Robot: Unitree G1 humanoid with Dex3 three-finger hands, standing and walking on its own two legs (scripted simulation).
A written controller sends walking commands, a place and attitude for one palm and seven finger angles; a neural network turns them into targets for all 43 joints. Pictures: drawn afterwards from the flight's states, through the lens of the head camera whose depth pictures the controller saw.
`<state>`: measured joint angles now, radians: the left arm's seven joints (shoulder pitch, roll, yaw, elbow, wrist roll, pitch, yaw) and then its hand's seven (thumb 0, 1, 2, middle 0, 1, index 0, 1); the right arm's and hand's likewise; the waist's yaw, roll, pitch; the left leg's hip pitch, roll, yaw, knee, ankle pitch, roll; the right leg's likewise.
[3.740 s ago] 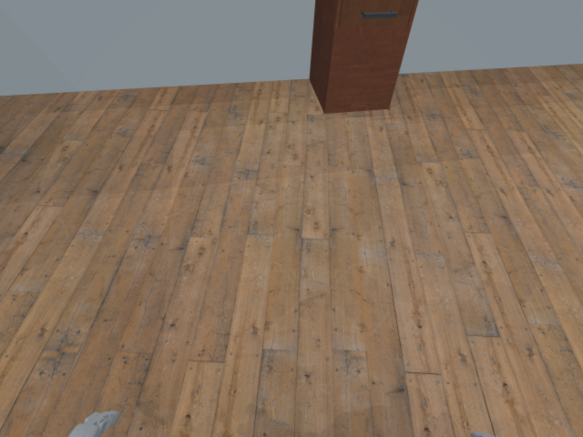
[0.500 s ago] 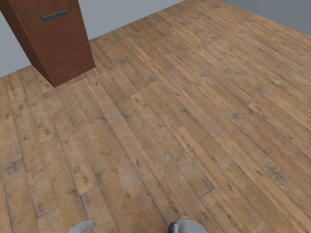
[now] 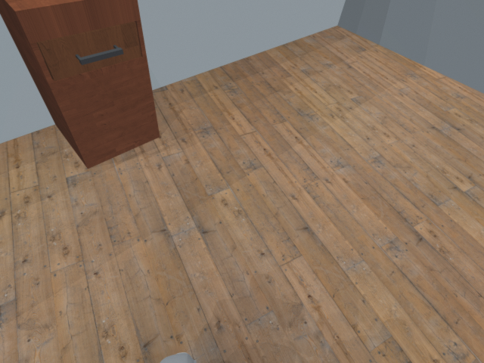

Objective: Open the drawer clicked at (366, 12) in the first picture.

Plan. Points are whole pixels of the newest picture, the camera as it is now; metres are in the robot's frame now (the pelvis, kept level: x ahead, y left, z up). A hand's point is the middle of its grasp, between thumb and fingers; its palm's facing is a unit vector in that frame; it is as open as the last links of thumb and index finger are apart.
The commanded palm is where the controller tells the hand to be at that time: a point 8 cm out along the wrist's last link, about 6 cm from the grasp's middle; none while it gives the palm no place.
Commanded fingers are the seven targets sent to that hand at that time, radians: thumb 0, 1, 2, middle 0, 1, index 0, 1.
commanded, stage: walk to a spot facing it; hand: left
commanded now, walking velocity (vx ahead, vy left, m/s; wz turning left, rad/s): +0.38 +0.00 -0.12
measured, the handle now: (99, 53) +1.21 +0.68 -0.16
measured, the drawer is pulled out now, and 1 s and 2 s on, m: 0.00 0.00 0.00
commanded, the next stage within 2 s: turn to face it in 1.60 s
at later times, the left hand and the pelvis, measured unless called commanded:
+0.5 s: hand (195, 257) +0.35 +0.12 -0.15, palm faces -0.10 -0.97 -0.21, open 7.4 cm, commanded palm none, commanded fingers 0.00 0.90 0.90 -0.20 -0.30 -0.20 -0.30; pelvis +0.23 -0.04 +0.00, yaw -5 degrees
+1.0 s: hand (195, 264) +0.34 +0.12 -0.17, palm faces +0.09 -0.99 -0.11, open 7.4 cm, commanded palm none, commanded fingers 0.00 0.90 0.90 -0.20 -0.30 -0.20 -0.30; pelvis +0.44 -0.02 +0.01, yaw -3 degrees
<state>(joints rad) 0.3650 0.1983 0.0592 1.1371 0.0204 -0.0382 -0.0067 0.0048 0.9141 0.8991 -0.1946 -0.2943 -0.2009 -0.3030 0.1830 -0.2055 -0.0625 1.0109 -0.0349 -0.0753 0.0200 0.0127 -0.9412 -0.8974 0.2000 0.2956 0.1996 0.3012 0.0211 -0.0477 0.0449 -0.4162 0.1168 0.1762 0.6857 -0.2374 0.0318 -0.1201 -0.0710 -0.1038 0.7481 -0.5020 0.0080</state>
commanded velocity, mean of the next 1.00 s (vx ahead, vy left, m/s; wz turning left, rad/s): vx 0.38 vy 0.00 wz -0.04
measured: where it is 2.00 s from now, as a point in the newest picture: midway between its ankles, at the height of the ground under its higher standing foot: (261, 236)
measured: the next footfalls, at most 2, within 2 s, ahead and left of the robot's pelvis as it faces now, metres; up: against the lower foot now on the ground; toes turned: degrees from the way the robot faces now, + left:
right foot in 0.46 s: +0.35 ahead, -0.14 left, +0.00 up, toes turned -15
left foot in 0.98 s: +0.57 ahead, +0.08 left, +0.00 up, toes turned +8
